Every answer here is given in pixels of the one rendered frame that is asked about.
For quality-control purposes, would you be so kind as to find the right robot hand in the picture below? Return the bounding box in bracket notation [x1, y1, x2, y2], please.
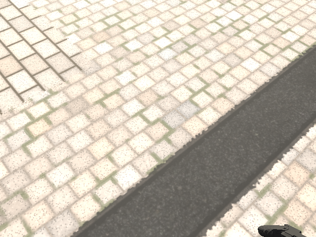
[258, 224, 306, 237]

